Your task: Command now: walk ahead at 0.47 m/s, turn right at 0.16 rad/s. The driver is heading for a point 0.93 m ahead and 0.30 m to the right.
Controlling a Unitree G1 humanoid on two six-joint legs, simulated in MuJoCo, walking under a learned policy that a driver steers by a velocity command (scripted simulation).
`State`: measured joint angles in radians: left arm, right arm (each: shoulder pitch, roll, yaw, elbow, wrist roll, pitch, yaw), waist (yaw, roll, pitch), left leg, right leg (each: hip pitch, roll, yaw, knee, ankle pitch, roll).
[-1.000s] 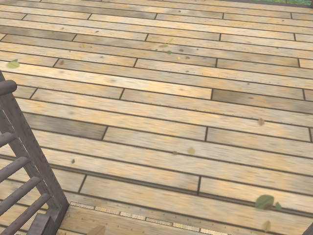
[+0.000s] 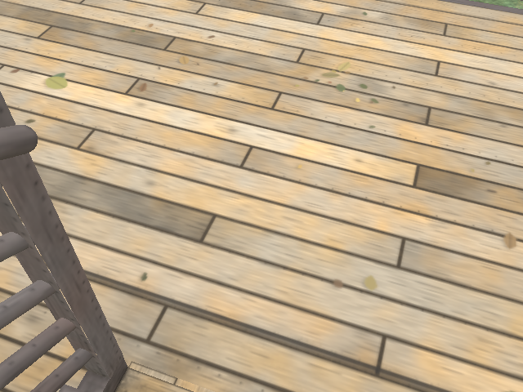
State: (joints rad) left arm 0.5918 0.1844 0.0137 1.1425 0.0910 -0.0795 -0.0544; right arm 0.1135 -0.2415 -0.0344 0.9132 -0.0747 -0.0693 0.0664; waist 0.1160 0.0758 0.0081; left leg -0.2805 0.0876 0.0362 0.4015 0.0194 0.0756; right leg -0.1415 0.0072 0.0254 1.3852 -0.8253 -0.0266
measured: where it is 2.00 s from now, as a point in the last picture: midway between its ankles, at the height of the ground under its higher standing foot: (369, 319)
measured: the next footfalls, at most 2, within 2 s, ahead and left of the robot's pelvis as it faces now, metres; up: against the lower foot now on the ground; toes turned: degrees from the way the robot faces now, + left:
right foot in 0.50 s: +0.37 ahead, -0.11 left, -0.17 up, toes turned -20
left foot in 0.88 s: +0.74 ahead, +0.02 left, -0.34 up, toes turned -28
